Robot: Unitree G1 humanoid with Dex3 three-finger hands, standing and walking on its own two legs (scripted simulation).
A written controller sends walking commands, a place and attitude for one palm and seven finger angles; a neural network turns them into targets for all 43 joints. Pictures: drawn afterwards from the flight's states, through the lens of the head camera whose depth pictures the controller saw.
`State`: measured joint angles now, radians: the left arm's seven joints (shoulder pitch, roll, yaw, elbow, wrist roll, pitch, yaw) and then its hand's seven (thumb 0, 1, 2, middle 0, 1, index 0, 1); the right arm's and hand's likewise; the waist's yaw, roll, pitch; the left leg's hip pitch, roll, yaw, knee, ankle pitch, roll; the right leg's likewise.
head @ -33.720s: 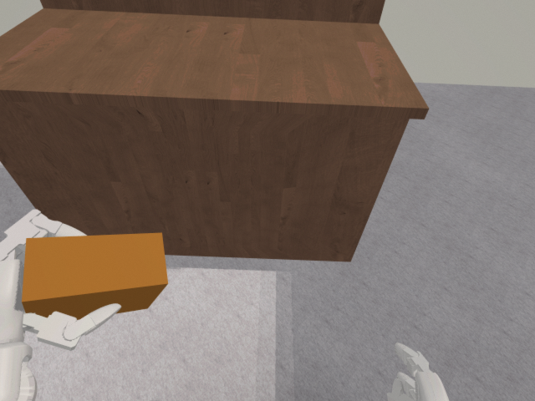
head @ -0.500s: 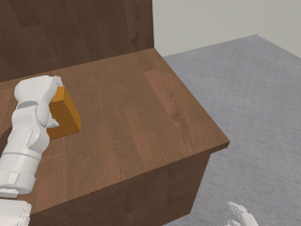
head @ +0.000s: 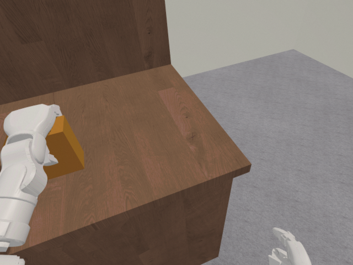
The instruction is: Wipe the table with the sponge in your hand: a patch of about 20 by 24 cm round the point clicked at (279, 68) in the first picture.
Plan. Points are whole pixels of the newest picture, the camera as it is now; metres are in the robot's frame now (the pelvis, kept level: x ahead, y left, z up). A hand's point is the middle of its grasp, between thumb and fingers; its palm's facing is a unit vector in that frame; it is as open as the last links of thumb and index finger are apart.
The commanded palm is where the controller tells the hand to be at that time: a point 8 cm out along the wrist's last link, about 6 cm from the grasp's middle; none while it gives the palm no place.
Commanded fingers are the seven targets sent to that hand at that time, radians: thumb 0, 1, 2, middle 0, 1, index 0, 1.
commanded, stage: wipe back along the first lane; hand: left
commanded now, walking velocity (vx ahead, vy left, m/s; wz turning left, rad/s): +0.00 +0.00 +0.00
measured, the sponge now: (53, 156) +0.32 +0.33 +0.11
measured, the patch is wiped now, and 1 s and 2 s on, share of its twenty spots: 1.00 1.00 1.00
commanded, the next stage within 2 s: lift the sponge slowly off the table in 0.84 s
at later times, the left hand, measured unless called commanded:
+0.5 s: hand (41, 154) +0.28 +0.31 +0.16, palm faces +0.12 -0.02 -0.99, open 10.3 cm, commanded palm +0.23 +0.30 +0.19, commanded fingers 0.00 0.10 1.30 -1.20 -1.60 -1.20 -1.60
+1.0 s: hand (38, 171) +0.24 +0.29 +0.16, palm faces +0.21 -0.06 -0.98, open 10.3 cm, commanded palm +0.20 +0.28 +0.19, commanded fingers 0.00 0.10 1.30 -1.20 -1.60 -1.20 -1.60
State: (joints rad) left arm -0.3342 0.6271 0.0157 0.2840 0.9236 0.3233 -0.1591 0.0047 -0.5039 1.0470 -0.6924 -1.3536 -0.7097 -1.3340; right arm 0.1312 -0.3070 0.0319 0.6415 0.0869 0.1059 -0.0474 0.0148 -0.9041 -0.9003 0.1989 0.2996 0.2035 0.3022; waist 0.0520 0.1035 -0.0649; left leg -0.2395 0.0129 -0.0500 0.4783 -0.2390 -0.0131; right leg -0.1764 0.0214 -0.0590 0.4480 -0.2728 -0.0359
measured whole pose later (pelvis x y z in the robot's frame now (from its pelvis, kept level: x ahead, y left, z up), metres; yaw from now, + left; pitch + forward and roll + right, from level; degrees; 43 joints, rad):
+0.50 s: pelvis +0.00 +0.01 +0.00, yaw -1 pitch +0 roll +0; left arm -0.07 0.60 0.03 -0.09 0.87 0.42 -0.12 0.00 -0.49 1.05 -0.68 -1.37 -0.70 -1.35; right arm 0.08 -0.29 0.04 0.61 0.09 0.10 -0.03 0.02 -0.90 -0.90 0.20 0.30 0.20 0.30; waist 0.08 0.12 -0.08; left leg -0.25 0.01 -0.03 0.53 -0.27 -0.01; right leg -0.20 0.01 -0.04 0.51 -0.30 -0.02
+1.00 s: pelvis -0.01 +0.02 +0.00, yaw -1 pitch -1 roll +0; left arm 0.07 0.54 -0.03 -0.31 0.88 0.50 -0.06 0.01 -0.49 1.05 -0.67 -1.37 -0.69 -1.35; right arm 0.05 -0.26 0.08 0.61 0.09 0.07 -0.03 0.02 -0.90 -0.90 0.20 0.30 0.20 0.30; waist 0.12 0.12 -0.08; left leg -0.25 0.00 -0.02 0.54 -0.26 0.00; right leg -0.20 0.00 -0.03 0.51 -0.29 -0.01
